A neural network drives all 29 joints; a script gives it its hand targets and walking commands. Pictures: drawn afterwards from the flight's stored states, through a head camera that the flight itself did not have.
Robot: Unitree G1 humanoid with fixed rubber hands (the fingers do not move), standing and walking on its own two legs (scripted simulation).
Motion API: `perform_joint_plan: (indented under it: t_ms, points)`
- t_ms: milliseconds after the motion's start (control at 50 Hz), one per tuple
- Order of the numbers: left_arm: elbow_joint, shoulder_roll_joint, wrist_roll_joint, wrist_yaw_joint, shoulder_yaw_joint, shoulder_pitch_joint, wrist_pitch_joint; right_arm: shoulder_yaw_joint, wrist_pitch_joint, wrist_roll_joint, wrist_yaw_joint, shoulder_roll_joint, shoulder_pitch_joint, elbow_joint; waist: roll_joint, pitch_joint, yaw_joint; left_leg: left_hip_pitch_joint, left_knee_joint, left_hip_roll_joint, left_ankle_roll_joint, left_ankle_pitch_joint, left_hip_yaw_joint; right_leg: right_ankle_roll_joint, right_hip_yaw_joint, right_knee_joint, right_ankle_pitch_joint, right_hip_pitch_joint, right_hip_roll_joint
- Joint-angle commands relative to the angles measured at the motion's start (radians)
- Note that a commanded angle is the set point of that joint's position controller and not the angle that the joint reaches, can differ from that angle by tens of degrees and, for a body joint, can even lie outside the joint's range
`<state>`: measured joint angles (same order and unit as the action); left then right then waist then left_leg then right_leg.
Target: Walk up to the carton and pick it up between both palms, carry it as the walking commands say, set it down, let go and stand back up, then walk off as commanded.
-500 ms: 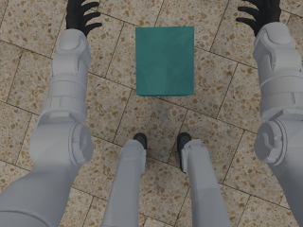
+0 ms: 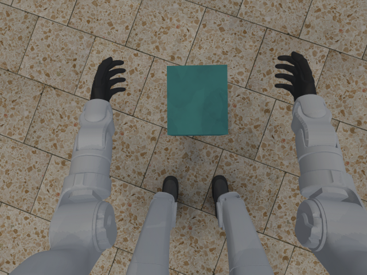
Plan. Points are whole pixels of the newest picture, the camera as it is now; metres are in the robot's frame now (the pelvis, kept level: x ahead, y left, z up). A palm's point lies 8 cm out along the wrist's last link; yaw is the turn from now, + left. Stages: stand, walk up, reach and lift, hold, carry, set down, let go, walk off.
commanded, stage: let go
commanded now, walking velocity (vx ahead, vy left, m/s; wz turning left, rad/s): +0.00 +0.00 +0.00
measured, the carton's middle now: (196, 104) +0.49 +0.00 -0.58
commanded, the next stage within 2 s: stand in 1.02 s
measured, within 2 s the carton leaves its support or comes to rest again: neither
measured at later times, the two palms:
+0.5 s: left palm (55, 200) +0.25 +0.23 -0.01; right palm (358, 202) +0.26 -0.23 -0.01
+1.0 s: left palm (39, 226) +0.22 +0.23 +0.02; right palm out of the picture +0.22 -0.23 +0.02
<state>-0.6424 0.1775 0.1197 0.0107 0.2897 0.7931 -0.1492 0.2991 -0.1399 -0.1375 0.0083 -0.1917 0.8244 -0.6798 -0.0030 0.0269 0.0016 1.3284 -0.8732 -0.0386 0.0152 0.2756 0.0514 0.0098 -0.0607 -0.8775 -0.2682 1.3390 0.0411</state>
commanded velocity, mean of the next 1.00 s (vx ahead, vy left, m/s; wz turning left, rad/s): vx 0.00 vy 0.00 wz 0.00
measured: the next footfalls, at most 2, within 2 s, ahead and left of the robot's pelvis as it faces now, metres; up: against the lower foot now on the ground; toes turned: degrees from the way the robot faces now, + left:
none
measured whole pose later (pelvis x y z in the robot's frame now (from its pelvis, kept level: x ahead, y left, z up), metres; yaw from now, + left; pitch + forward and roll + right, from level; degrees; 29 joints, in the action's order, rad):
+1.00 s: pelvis +0.06 +0.00 +0.08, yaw +0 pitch -5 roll +0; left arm -0.41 0.22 0.02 -0.08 0.03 -0.22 -0.14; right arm 0.04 -0.14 -0.01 0.07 -0.22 -0.23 -0.41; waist 0.00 -0.11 0.00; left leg 0.06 -0.44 -0.02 0.00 0.28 0.05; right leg 0.00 -0.05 -0.44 -0.28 0.07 0.02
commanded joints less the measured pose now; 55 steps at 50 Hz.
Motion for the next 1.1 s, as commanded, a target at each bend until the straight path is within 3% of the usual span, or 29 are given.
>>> perform_joint_plan:
  t_ms: [0, 160, 320, 560, 740, 1000, 1020, 1080]
  points:
    - [0.179, 0.097, -0.028, -0.016, -0.034, -0.014, 0.022, -0.033, 0.023, 0.023, 0.007, -0.091, 0.009, 0.177, 0.002, 1.076, -0.015, -0.637, 0.034, -0.024, 0.013, -0.581, -0.041, 0.029, 0.041, 0.019, 0.605, -0.718, 0.025]
    - [0.156, 0.076, -0.057, -0.057, -0.081, -0.328, 0.088, -0.066, 0.085, 0.068, 0.039, -0.089, -0.344, 0.171, -0.008, 0.719, 0.004, -0.723, 0.174, -0.010, 0.020, -0.390, -0.032, 0.024, 0.050, 0.187, 0.394, -0.765, 0.009]
    - [0.173, 0.083, -0.086, -0.057, -0.138, -0.614, 0.143, -0.157, 0.133, 0.126, 0.050, -0.087, -0.644, 0.200, 0.009, 0.424, 0.000, -0.880, 0.304, -0.001, 0.010, -0.203, -0.032, 0.014, 0.048, 0.308, 0.219, -0.918, -0.010]
    - [0.287, 0.119, -0.121, -0.068, -0.217, -0.968, 0.148, -0.217, 0.141, 0.131, 0.049, -0.105, -0.990, 0.322, 0.000, 0.126, -0.008, -1.146, 0.480, 0.000, -0.001, -0.263, -0.037, 0.016, 0.048, 0.476, 0.252, -1.202, 0.000]
    - [0.323, 0.135, -0.124, -0.092, -0.232, -0.975, 0.060, -0.228, 0.050, 0.136, 0.067, -0.121, -1.007, 0.347, 0.003, -0.081, 0.005, -1.190, 0.522, 0.007, 0.003, -0.132, -0.053, 0.016, 0.057, 0.510, 0.132, -1.243, 0.001]
    - [0.313, 0.142, -0.101, -0.077, -0.227, -0.988, 0.026, -0.232, 0.006, 0.126, 0.054, -0.119, -1.018, 0.363, 0.002, -0.042, -0.007, -1.255, 0.475, 0.001, -0.012, -0.289, -0.030, 0.017, 0.044, 0.469, 0.280, -1.285, 0.007]
    - [0.177, 0.277, -0.088, -0.022, -0.189, -0.959, 0.064, -0.207, 0.045, 0.105, 0.002, -0.251, -0.980, 0.222, 0.000, -0.044, -0.018, -1.125, 0.430, 0.054, 0.020, -0.202, -0.014, 0.027, 0.030, 0.464, 0.202, -1.164, -0.053]
    - [0.143, 0.250, -0.075, 0.000, -0.205, -0.953, 0.105, -0.216, 0.090, 0.089, -0.020, -0.228, -0.997, 0.173, 0.002, -0.037, 0.001, -1.119, 0.444, 0.063, 0.010, -0.049, 0.015, 0.008, -0.025, 0.486, 0.027, -1.124, -0.071]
